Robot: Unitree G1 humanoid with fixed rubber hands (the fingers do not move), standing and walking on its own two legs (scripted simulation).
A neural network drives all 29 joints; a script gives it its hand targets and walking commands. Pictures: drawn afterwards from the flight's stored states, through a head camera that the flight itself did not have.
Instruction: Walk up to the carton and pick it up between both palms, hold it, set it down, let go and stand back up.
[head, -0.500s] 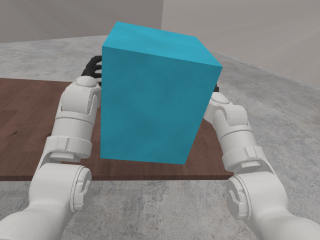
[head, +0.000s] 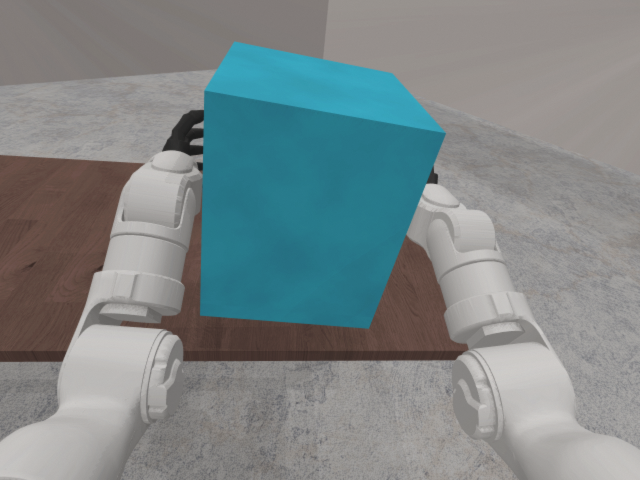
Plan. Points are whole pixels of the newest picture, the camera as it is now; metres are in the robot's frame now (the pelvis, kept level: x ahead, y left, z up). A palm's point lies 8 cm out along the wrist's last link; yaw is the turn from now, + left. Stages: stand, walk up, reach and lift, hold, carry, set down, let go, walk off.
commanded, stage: set down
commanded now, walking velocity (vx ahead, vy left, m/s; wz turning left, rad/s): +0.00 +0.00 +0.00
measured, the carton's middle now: (302, 186) +0.38 +0.01 +0.25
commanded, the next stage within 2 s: none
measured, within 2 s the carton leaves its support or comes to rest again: neither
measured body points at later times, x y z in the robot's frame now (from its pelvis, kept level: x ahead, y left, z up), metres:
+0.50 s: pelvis +0.01 +0.00 +0.00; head -0.04 +0.03 +0.45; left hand +0.45 +0.15 +0.23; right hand +0.42 -0.14 +0.22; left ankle +0.06 +0.12 -0.74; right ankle +0.05 -0.11 -0.74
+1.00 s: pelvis +0.02 +0.01 +0.00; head -0.01 +0.04 +0.45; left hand +0.46 +0.16 +0.19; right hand +0.43 -0.13 +0.20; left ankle +0.06 +0.12 -0.74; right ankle +0.05 -0.11 -0.74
